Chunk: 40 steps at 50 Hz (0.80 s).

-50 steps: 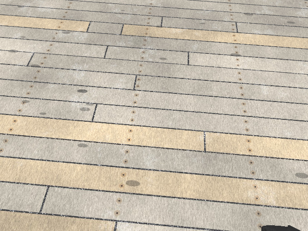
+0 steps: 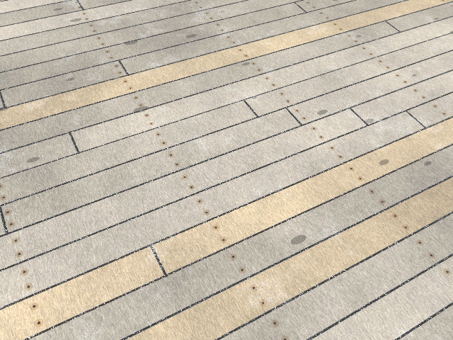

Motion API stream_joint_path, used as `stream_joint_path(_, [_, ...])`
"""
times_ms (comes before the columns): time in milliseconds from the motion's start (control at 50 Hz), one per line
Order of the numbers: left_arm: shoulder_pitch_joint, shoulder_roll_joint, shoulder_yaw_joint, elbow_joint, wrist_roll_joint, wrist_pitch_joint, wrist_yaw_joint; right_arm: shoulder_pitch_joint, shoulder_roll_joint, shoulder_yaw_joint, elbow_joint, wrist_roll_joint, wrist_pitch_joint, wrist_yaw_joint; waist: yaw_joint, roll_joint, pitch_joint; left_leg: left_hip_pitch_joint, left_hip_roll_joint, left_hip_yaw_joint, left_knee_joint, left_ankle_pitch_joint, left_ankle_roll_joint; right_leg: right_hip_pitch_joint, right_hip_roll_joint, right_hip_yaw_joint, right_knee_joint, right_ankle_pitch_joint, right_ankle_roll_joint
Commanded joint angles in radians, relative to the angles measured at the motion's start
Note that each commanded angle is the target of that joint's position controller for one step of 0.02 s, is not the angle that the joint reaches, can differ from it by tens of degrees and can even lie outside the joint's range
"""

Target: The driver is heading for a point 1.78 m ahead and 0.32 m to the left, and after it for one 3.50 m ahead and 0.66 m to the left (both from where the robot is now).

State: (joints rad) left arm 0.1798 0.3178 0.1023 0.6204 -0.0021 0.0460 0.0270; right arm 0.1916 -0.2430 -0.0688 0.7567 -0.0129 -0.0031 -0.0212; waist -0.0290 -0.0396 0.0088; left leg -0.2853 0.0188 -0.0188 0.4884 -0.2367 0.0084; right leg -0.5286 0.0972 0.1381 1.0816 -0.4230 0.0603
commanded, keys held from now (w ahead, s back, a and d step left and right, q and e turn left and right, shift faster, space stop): no key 1.00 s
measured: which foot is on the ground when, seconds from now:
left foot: down 0.00-1.00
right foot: up 0.00-0.12, down 0.14-1.00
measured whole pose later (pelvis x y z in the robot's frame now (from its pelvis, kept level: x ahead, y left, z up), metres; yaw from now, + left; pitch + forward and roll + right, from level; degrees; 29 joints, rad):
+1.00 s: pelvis -0.01 -0.03 -0.01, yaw -1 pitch -2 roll +0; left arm 0.25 0.19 0.04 0.88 0.01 0.00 0.03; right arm 0.22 -0.21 -0.05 0.98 0.00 0.00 -0.05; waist -0.02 0.00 0.03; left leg -0.25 0.04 -0.02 0.54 -0.27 -0.04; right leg -0.19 0.02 0.05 0.54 -0.32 0.00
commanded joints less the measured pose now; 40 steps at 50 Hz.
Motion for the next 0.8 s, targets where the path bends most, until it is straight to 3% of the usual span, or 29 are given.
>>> stream_joint_path(20, [-0.027,-0.01,-0.017,-0.069,0.001,-0.011,-0.002,-0.092,-0.111,-0.015,-0.08,0.003,-0.007,-0.003,0.025,0.205,-0.085,0.124,0.163,-0.14,-0.121,0.337,0.176,0.055,-0.069,-0.06,-0.192,0.006,0.027])
stream_joint_path(40, [-0.049,-0.024,-0.026,-0.074,0.001,-0.012,-0.004,-0.07,-0.127,-0.019,-0.072,0.004,-0.003,-0.002,0.006,0.237,-0.089,0.123,0.164,-0.14,-0.119,0.331,0.18,0.112,-0.083,-0.088,-0.291,-0.021,0.027])
stream_joint_path(80, [-0.042,0.004,-0.018,-0.066,-0.01,-0.013,-0.006,-0.028,-0.159,-0.026,-0.061,0.011,0.003,0.0,-0.008,0.26,-0.085,0.131,0.182,-0.168,-0.099,0.329,0.192,0.19,-0.076,-0.127,-0.453,0.004,0.023])
stream_joint_path(120, [0.008,0.011,-0.014,-0.034,-0.006,-0.015,-0.007,-0.013,-0.146,-0.018,-0.052,0.028,0.002,0.002,0.02,0.23,-0.068,0.095,0.166,-0.164,-0.069,0.329,0.156,0.319,-0.069,-0.138,-0.724,0.225,-0.012])
stream_joint_path(140, [0.015,0.034,-0.013,-0.038,0.005,-0.016,-0.004,0.019,-0.134,-0.012,-0.042,0.026,-0.009,0.006,0.014,0.197,-0.082,0.045,0.159,-0.165,-0.065,0.285,0.107,0.413,-0.108,-0.077,-0.753,0.319,-0.041])
stream_joint_path(160, [0.033,0.087,-0.006,-0.047,0.015,-0.016,0.004,0.021,-0.108,-0.002,-0.052,0.001,-0.025,0.014,-0.002,0.078,-0.124,-0.022,0.112,-0.107,0.008,0.206,0.047,0.508,-0.214,0.027,-0.699,0.558,-0.076])
stream_joint_path(180, [-0.001,0.094,-0.005,-0.021,0.024,-0.016,0.0,0.059,-0.063,0.009,-0.049,-0.01,-0.038,0.02,-0.063,-0.122,-0.132,0.0,0.038,-0.015,-0.022,0.03,-0.009,0.421,-0.243,0.043,-0.645,0.49,-0.136])
stream_joint_path(200, [-0.026,0.021,-0.017,-0.038,0.022,-0.022,-0.012,-0.008,-0.097,0.007,-0.048,-0.023,-0.04,0.019,-0.011,-0.094,-0.11,0.056,0.031,-0.002,-0.008,0.029,-0.045,0.346,-0.212,0.035,-0.664,0.334,-0.145])
stream_joint_path(220, [-0.021,-0.004,-0.027,-0.031,0.031,-0.027,-0.017,-0.045,-0.113,0.001,-0.049,-0.018,-0.038,0.02,0.005,-0.054,-0.08,0.053,0.025,0.003,-0.003,0.041,-0.049,0.319,-0.189,0.022,-0.675,0.254,-0.126])
stream_joint_path(260, [-0.017,0.019,-0.023,-0.022,0.027,-0.038,-0.018,-0.051,-0.099,0.002,-0.046,-0.011,-0.025,0.013,0.008,-0.045,-0.027,0.05,0.024,0.004,0.005,0.063,-0.041,0.271,-0.171,0.012,-0.68,0.222,-0.105])
stream_joint_path(320, [0.001,-0.001,-0.032,-0.009,0.023,-0.047,-0.012,-0.029,-0.087,0.003,-0.031,-0.005,-0.019,0.008,0.003,-0.04,-0.005,0.06,0.028,-0.001,-0.002,0.066,-0.037,0.245,-0.163,0.006,-0.678,0.211,-0.097])
stream_joint_path(500, [0.018,-0.02,-0.039,0.023,0.019,-0.054,-0.008,0.001,-0.085,-0.002,0.027,-0.001,-0.02,-0.003,0.006,0.02,-0.003,0.074,0.032,-0.003,-0.007,0.079,-0.049,0.247,-0.141,-0.009,-0.665,0.205,-0.097])
stream_joint_path(800, [0.067,-0.034,-0.04,0.136,0.012,-0.058,0.002,0.037,-0.081,-0.002,0.132,0.008,-0.013,-0.021,0.008,0.033,0.004,0.08,0.031,-0.001,-0.009,0.102,-0.042,0.263,-0.112,-0.05,-0.648,0.262,-0.083])
Velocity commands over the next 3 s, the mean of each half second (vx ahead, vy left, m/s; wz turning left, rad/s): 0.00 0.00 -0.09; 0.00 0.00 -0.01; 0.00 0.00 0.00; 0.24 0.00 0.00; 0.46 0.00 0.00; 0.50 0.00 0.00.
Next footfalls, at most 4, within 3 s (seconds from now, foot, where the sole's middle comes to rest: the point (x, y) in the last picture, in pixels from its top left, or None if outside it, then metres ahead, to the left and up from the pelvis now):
0.14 right None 0.02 -0.15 -0.78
2.24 right None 0.41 -0.14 -0.78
2.78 left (186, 264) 0.72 0.09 -0.78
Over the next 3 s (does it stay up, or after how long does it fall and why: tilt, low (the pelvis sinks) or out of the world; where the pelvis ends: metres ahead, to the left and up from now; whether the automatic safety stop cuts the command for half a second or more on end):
stays up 0.66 0.01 0.01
